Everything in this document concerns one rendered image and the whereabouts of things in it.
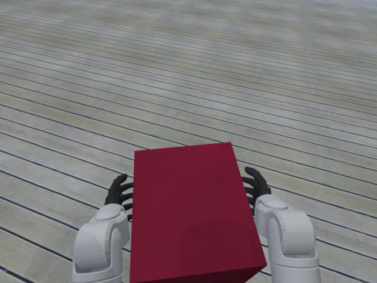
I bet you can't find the left robot hand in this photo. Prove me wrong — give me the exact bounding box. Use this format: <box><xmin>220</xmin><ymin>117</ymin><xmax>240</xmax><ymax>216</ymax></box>
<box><xmin>104</xmin><ymin>173</ymin><xmax>133</xmax><ymax>221</ymax></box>

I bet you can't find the right robot hand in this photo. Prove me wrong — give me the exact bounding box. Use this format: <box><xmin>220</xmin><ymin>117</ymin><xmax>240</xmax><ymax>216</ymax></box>
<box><xmin>241</xmin><ymin>167</ymin><xmax>271</xmax><ymax>216</ymax></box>

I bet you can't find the robot left forearm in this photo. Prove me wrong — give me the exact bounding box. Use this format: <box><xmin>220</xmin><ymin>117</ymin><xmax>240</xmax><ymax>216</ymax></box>
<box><xmin>72</xmin><ymin>203</ymin><xmax>130</xmax><ymax>283</ymax></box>

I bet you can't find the robot right forearm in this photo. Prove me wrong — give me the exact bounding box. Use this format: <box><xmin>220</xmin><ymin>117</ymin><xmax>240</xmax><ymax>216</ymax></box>
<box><xmin>254</xmin><ymin>194</ymin><xmax>322</xmax><ymax>283</ymax></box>

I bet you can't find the carton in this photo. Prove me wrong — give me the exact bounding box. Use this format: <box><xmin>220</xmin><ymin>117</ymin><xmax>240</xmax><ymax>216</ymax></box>
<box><xmin>130</xmin><ymin>142</ymin><xmax>267</xmax><ymax>283</ymax></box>

